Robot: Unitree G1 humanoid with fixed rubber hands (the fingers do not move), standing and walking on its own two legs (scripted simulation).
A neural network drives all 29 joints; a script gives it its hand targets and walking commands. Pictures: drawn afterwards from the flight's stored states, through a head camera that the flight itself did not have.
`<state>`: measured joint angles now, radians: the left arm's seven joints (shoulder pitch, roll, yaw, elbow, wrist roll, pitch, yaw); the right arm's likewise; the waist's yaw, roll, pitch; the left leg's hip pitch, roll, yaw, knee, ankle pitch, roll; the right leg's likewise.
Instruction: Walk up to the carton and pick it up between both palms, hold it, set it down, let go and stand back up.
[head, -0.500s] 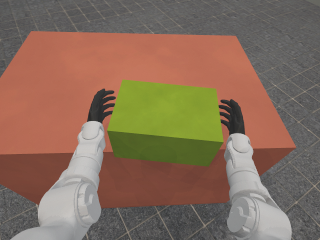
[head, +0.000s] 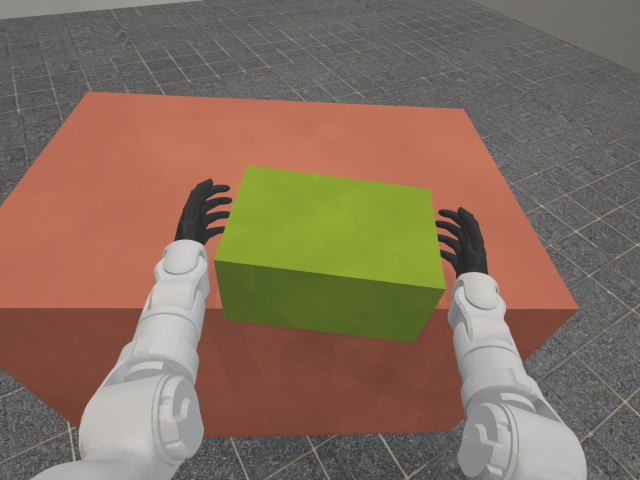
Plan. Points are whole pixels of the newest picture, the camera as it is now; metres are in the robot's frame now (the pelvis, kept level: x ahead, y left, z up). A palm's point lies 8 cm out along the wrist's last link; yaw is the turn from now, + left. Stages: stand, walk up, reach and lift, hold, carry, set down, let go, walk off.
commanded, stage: reach and lift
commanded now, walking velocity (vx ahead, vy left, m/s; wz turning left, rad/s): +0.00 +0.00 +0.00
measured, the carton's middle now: (329, 252) +0.43 +0.00 +0.03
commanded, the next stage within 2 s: hold in 1.92 s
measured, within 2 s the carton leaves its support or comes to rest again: neither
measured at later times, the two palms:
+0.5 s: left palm (184, 247) +0.36 +0.19 +0.11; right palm (475, 273) +0.36 -0.18 +0.10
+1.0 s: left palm (163, 241) +0.34 +0.20 +0.14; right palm (481, 261) +0.35 -0.17 +0.14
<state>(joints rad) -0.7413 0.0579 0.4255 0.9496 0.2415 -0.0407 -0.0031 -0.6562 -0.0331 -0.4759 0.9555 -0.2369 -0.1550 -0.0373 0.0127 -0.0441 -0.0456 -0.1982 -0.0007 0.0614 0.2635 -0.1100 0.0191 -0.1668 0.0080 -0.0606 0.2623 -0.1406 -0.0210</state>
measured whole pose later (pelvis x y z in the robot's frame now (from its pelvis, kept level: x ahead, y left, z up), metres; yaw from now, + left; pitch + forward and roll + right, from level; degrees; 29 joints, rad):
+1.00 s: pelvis +0.00 +0.00 +0.00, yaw +1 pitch -8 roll -1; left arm -0.44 0.01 0.32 0.12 0.31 0.52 -0.08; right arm -0.50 -0.06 -0.10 0.54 0.08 0.11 -0.11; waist -0.06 -0.07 0.05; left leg -0.01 0.00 0.04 0.29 -0.15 0.02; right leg 0.05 0.01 -0.08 0.23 -0.15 -0.02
